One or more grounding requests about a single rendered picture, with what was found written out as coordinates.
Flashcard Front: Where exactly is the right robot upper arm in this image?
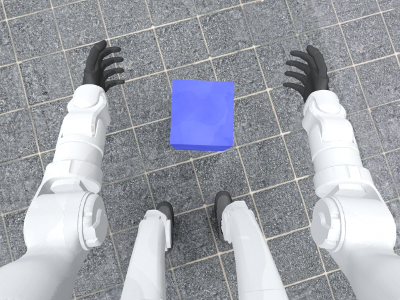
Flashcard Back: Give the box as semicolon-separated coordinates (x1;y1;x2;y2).
310;195;400;300

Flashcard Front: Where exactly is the left robot upper arm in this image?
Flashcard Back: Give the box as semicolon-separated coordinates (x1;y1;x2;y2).
0;191;108;300

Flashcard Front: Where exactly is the carton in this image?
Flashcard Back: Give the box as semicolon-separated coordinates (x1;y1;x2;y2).
170;79;234;151

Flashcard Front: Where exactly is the left robot forearm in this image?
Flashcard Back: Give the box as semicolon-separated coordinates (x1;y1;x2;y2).
23;84;111;246

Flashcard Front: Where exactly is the robot right shin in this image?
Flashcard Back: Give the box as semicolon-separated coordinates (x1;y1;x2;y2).
221;201;255;232

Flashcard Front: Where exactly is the robot left hand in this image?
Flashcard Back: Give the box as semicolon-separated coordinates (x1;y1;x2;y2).
82;40;125;93

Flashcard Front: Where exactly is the right robot foot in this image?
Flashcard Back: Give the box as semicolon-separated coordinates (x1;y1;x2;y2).
214;191;232;243

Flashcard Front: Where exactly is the robot right hand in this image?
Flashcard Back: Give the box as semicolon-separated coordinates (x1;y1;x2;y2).
283;45;329;103

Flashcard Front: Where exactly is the right robot forearm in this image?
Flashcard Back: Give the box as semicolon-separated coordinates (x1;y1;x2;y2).
302;90;396;245

